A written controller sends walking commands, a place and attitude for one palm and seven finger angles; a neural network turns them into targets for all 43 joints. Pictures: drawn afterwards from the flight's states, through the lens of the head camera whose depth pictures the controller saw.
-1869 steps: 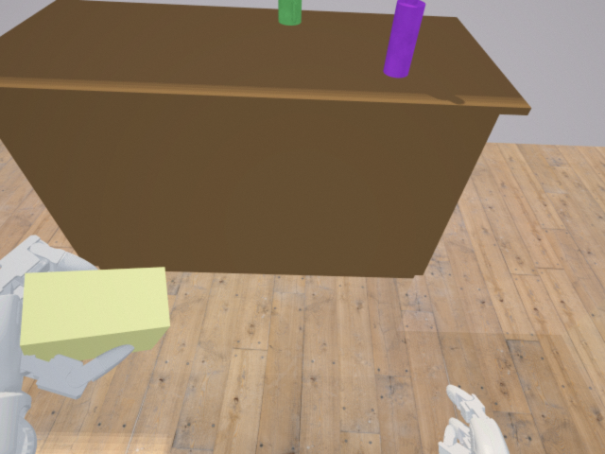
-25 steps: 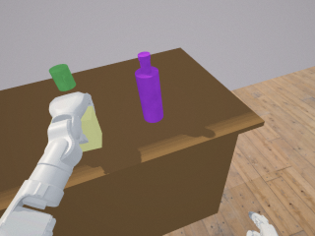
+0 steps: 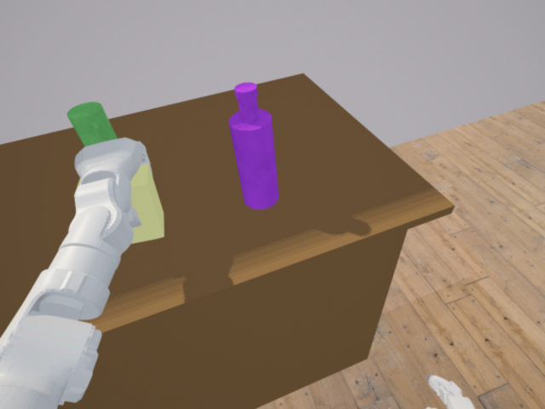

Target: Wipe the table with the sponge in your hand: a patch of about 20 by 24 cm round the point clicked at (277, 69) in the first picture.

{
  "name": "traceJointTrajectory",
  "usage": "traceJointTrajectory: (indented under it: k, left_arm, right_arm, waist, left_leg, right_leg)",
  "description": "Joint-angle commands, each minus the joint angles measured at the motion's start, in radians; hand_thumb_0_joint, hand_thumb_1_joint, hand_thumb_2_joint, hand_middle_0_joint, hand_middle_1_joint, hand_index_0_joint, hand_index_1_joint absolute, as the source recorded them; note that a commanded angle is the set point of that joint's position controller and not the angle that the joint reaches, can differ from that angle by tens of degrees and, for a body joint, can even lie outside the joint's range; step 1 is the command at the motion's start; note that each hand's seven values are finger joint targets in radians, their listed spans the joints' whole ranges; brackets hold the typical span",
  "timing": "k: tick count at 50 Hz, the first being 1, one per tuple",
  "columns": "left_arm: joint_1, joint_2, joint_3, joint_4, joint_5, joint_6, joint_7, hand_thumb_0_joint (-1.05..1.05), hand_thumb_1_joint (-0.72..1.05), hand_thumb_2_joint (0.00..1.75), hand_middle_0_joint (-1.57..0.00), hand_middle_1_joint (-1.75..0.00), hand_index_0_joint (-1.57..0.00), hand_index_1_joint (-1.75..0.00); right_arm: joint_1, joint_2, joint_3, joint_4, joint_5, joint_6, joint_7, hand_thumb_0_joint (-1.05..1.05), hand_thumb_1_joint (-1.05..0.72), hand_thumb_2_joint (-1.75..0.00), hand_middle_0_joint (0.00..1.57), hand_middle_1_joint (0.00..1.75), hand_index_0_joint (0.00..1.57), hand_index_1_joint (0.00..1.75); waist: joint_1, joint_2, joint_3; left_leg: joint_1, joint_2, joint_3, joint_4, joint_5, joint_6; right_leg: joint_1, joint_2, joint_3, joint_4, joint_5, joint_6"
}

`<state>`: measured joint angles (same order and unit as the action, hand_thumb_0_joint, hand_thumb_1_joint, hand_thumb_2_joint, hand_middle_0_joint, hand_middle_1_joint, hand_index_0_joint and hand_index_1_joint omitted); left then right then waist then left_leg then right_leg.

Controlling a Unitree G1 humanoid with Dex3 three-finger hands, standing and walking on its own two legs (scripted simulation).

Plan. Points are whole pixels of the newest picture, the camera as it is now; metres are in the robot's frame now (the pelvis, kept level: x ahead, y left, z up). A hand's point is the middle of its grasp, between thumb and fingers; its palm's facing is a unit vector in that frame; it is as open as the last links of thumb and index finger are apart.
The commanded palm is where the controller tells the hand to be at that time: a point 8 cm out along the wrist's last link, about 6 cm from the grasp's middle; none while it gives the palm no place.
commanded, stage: wipe forward along the third lane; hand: left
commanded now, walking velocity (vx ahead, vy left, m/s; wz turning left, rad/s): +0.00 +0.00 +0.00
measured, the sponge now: (128, 215) +0.39 +0.27 +0.10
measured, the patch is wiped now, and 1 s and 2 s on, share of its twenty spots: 0.95 0.95 0.95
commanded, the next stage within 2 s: wipe back along the third lane in 0.34 s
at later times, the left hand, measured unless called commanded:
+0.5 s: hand (123, 174) +0.43 +0.28 +0.15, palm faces -0.07 -0.02 -1.00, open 10.2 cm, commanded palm +0.40 +0.28 +0.17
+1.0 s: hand (118, 186) +0.40 +0.28 +0.15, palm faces +0.08 -0.04 -1.00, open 10.2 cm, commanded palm +0.35 +0.26 +0.17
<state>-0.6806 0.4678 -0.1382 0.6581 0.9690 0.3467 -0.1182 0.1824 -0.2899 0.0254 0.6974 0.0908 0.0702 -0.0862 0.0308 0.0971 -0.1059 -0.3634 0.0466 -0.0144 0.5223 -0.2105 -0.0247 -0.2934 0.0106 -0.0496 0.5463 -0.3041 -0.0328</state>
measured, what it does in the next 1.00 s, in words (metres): stands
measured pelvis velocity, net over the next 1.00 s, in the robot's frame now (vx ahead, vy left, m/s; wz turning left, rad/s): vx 0.03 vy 0.03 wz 0.00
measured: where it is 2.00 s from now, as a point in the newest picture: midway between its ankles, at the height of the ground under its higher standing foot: outside the picture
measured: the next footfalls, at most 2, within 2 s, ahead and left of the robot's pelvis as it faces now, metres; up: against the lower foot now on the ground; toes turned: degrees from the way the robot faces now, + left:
none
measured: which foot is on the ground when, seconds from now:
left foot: down 0.00-1.00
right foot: down 0.00-1.00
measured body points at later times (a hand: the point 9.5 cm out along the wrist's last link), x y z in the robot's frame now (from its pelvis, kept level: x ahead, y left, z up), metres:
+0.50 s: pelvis +0.01 +0.02 +0.00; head +0.01 -0.01 +0.45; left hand +0.43 +0.28 +0.21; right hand +0.12 -0.24 -0.13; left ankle +0.04 +0.15 -0.73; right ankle -0.01 -0.10 -0.73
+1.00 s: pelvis +0.03 +0.03 +0.00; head +0.01 -0.01 +0.45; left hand +0.40 +0.28 +0.20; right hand +0.25 -0.19 -0.09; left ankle +0.04 +0.15 -0.73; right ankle -0.01 -0.10 -0.73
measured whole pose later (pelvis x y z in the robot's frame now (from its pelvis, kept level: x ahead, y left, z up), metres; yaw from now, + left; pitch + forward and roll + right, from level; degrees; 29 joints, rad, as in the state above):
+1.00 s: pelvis +0.03 +0.03 +0.00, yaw +0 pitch +4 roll +0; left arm -0.54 0.41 -0.21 0.40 0.96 0.56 -0.04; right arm 0.06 -0.28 0.04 0.63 0.11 0.14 -0.02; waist 0.05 0.10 -0.13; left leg -0.33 0.01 0.01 0.53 -0.26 0.00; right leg -0.24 -0.02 -0.03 0.50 -0.32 0.01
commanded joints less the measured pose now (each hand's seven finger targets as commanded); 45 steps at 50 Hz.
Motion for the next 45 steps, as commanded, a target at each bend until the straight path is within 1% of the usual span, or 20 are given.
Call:
traceJointTrajectory:
  k: [1, 5, 9, 10, 12, 14, 15, 18, 20, 22, 24, 25, 26, 29, 32, 33, 37, 41, 44, 45]
  left_arm:
    - [-0.280, 0.229, 0.044, -0.009, 0.059, -0.007, 0.038, 0.00, 0.10, 1.30, -1.20, -1.60, -1.20, -1.60]
    - [-0.318, 0.202, 0.014, 0.047, 0.068, -0.008, 0.049, 0.00, 0.10, 1.30, -1.20, -1.60, -1.20, -1.60]
    - [-0.317, 0.241, 0.051, 0.083, 0.068, -0.016, 0.060, 0.00, 0.10, 1.30, -1.20, -1.60, -1.20, -1.60]
    - [-0.325, 0.229, 0.042, 0.078, 0.063, -0.017, 0.060, 0.00, 0.10, 1.30, -1.20, -1.60, -1.20, -1.60]
    - [-0.340, 0.250, 0.056, 0.108, 0.066, -0.022, 0.061, 0.00, 0.10, 1.30, -1.20, -1.60, -1.20, -1.60]
    - [-0.365, 0.240, 0.044, 0.130, 0.072, -0.022, 0.065, 0.00, 0.10, 1.30, -1.20, -1.60, -1.20, -1.60]
    - [-0.370, 0.247, 0.045, 0.139, 0.079, -0.022, 0.064, 0.00, 0.10, 1.30, -1.20, -1.60, -1.20, -1.60]
    - [-0.388, 0.267, 0.055, 0.171, 0.096, -0.031, 0.068, 0.00, 0.10, 1.30, -1.20, -1.60, -1.20, -1.60]
    - [-0.393, 0.245, 0.042, 0.155, 0.094, -0.036, 0.069, 0.00, 0.10, 1.30, -1.20, -1.60, -1.20, -1.60]
    - [-0.416, 0.266, 0.058, 0.190, 0.093, -0.043, 0.071, 0.00, 0.10, 1.30, -1.20, -1.60, -1.20, -1.60]
    - [-0.331, 0.254, 0.070, 0.175, 0.082, -0.044, 0.074, 0.00, 0.10, 1.30, -1.20, -1.60, -1.20, -1.60]
    - [-0.309, 0.217, 0.045, 0.138, 0.077, -0.047, 0.076, 0.00, 0.10, 1.30, -1.20, -1.60, -1.20, -1.60]
    - [-0.279, 0.193, 0.050, 0.094, 0.069, -0.054, 0.078, 0.00, 0.10, 1.30, -1.20, -1.60, -1.20, -1.60]
    - [-0.173, 0.126, 0.017, 0.010, 0.048, -0.033, 0.094, 0.00, 0.10, 1.30, -1.20, -1.60, -1.20, -1.60]
    - [-0.142, 0.081, -0.006, -0.048, 0.009, 0.009, 0.103, 0.00, 0.10, 1.30, -1.20, -1.60, -1.20, -1.60]
    - [-0.113, 0.101, 0.015, -0.069, 0.002, 0.029, 0.109, 0.00, 0.10, 1.30, -1.20, -1.60, -1.20, -1.60]
    - [-0.085, 0.064, -0.022, -0.141, -0.025, 0.108, 0.105, 0.00, 0.10, 1.30, -1.20, -1.60, -1.20, -1.60]
    - [-0.056, 0.026, -0.052, -0.224, -0.040, 0.172, 0.083, 0.00, 0.10, 1.30, -1.20, -1.60, -1.20, -1.60]
    - [-0.036, 0.038, -0.056, -0.238, -0.029, 0.207, 0.059, 0.00, 0.10, 1.30, -1.20, -1.60, -1.20, -1.60]
    - [-0.027, 0.015, -0.074, -0.273, -0.034, 0.214, 0.049, 0.00, 0.10, 1.30, -1.20, -1.60, -1.20, -1.60]
  right_arm:
    - [-0.107, -0.110, -0.046, -0.142, -0.004, -0.036, -0.010, 0.00, -0.90, -0.90, 0.20, 0.30, 0.20, 0.30]
    - [-0.088, -0.111, -0.048, -0.126, -0.001, -0.029, -0.007, 0.00, -0.90, -0.90, 0.20, 0.30, 0.20, 0.30]
    - [-0.067, -0.118, -0.054, -0.117, -0.004, -0.024, -0.006, 0.00, -0.90, -0.90, 0.20, 0.30, 0.20, 0.30]
    - [-0.066, -0.117, -0.054, -0.120, -0.004, -0.022, -0.005, 0.00, -0.90, -0.90, 0.20, 0.30, 0.20, 0.30]
    - [-0.063, -0.121, -0.055, -0.116, -0.004, -0.017, -0.005, 0.00, -0.90, -0.90, 0.20, 0.30, 0.20, 0.30]
    - [-0.053, -0.120, -0.056, -0.110, -0.004, -0.017, -0.002, 0.00, -0.90, -0.90, 0.20, 0.30, 0.20, 0.30]
    - [-0.052, -0.121, -0.055, -0.107, -0.003, -0.013, -0.001, 0.00, -0.90, -0.90, 0.20, 0.30, 0.20, 0.30]
    - [-0.033, -0.124, -0.059, -0.104, -0.005, -0.010, 0.000, 0.00, -0.90, -0.90, 0.20, 0.30, 0.20, 0.30]
    - [-0.032, -0.122, -0.060, -0.110, -0.007, -0.006, 0.003, 0.00, -0.90, -0.90, 0.20, 0.30, 0.20, 0.30]
    - [-0.022, -0.126, -0.063, -0.105, -0.007, -0.006, 0.002, 0.00, -0.90, -0.90, 0.20, 0.30, 0.20, 0.30]
    - [-0.027, -0.123, -0.065, -0.118, -0.007, -0.002, 0.006, 0.00, -0.90, -0.90, 0.20, 0.30, 0.20, 0.30]
    - [-0.034, -0.119, -0.064, -0.130, -0.006, -0.001, 0.011, 0.00, -0.90, -0.90, 0.20, 0.30, 0.20, 0.30]
    - [-0.041, -0.113, -0.069, -0.143, -0.007, -0.001, 0.015, 0.00, -0.90, -0.90, 0.20, 0.30, 0.20, 0.30]
    - [-0.073, -0.110, -0.068, -0.164, -0.003, 0.009, 0.028, 0.00, -0.90, -0.90, 0.20, 0.30, 0.20, 0.30]
    - [-0.122, -0.110, -0.065, -0.174, 0.008, 0.011, 0.035, 0.00, -0.90, -0.90, 0.20, 0.30, 0.20, 0.30]
    - [-0.135, -0.110, -0.062, -0.172, 0.011, 0.011, 0.038, 0.00, -0.90, -0.90, 0.20, 0.30, 0.20, 0.30]
    - [-0.196, -0.107, -0.050, -0.181, 0.018, 0.015, 0.044, 0.00, -0.90, -0.90, 0.20, 0.30, 0.20, 0.30]
    - [-0.245, -0.101, -0.040, -0.202, 0.022, 0.016, 0.050, 0.00, -0.90, -0.90, 0.20, 0.30, 0.20, 0.30]
    - [-0.255, -0.101, -0.033, -0.198, 0.020, 0.023, 0.049, 0.00, -0.90, -0.90, 0.20, 0.30, 0.20, 0.30]
    - [-0.265, -0.096, -0.030, -0.210, 0.020, 0.022, 0.052, 0.00, -0.90, -0.90, 0.20, 0.30, 0.20, 0.30]
  waist:
    - [-0.006, -0.170, -0.105]
    - [-0.019, -0.167, -0.087]
    - [-0.017, -0.180, -0.134]
    - [-0.016, -0.184, -0.140]
    - [-0.019, -0.185, -0.130]
    - [-0.024, -0.176, -0.117]
    - [-0.029, -0.154, -0.107]
    - [-0.030, -0.154, -0.136]
    - [-0.030, -0.143, -0.148]
    - [-0.038, -0.168, -0.141]
    - [-0.018, -0.172, -0.169]
    - [-0.012, -0.134, -0.187]
    - [-0.003, -0.126, -0.215]
    - [0.003, -0.143, -0.192]
    - [0.003, -0.168, -0.140]
    - [0.012, -0.166, -0.145]
    - [0.016, -0.131, -0.122]
    - [0.024, -0.119, -0.141]
    - [0.020, -0.143, -0.148]
    - [0.022, -0.152, -0.153]
  left_leg:
    - [0.091, -0.081, 0.044, -0.036, 0.060, 0.062]
    - [0.085, -0.078, 0.047, -0.039, 0.043, 0.063]
    - [0.086, -0.078, 0.051, -0.032, 0.072, 0.065]
    - [0.084, -0.078, 0.051, -0.036, 0.071, 0.065]
    - [0.078, -0.076, 0.048, -0.040, 0.069, 0.066]
    - [0.077, -0.075, 0.049, -0.042, 0.063, 0.066]
    - [0.076, -0.073, 0.049, -0.045, 0.061, 0.064]
    - [0.076, -0.072, 0.046, -0.042, 0.075, 0.065]
    - [0.083, -0.071, 0.048, -0.041, 0.081, 0.065]
    - [0.077, -0.068, 0.043, -0.043, 0.077, 0.068]
    - [0.083, -0.067, 0.046, -0.040, 0.096, 0.068]
    - [0.091, -0.067, 0.049, -0.041, 0.111, 0.066]
    - [0.110, -0.065, 0.042, -0.039, 0.154, 0.066]
    - [0.122, -0.061, 0.045, -0.037, 0.155, 0.070]
    - [0.123, -0.059, 0.039, -0.056, 0.120, 0.071]
    - [0.126, -0.060, 0.039, -0.058, 0.120, 0.069]
    - [0.138, -0.065, 0.036, -0.066, 0.118, 0.065]
    - [0.157, -0.067, 0.029, -0.065, 0.140, 0.062]
    - [0.167, -0.066, 0.032, -0.048, 0.162, 0.061]
    - [0.169, -0.070, 0.033, -0.043, 0.177, 0.063]
  right_leg:
    - [-0.025, 0.008, 0.025, -0.143, 0.156, -0.005]
    - [-0.050, 0.010, 0.021, -0.150, 0.125, -0.006]
    - [-0.020, 0.010, 0.022, -0.141, 0.175, -0.006]
    - [-0.013, 0.009, 0.020, -0.142, 0.178, -0.004]
    - [-0.018, 0.012, 0.020, -0.143, 0.173, -0.004]
    - [-0.033, 0.012, 0.017, -0.147, 0.162, -0.006]
    - [-0.044, 0.013, 0.016, -0.148, 0.151, -0.008]
    - [-0.036, 0.016, 0.013, -0.140, 0.162, -0.012]
    - [-0.035, 0.015, 0.013, -0.141, 0.171, -0.011]
    - [-0.037, 0.018, 0.012, -0.143, 0.167, -0.010]
    - [-0.010, 0.016, 0.012, -0.139, 0.190, -0.011]
    - [-0.003, 0.016, 0.009, -0.134, 0.208, -0.014]
    - [0.016, 0.019, 0.004, -0.124, 0.255, -0.020]
    - [0.011, 0.023, -0.003, -0.130, 0.252, -0.017]
    - [-0.002, 0.027, -0.013, -0.146, 0.203, -0.013]
    - [0.007, 0.026, -0.013, -0.143, 0.200, -0.013]
    - [0.011, 0.030, -0.022, -0.140, 0.187, -0.015]
    - [0.027, 0.029, -0.031, -0.124, 0.205, -0.019]
    - [0.031, 0.028, -0.030, -0.116, 0.234, -0.018]
    - [0.042, 0.027, -0.030, -0.112, 0.260, -0.017]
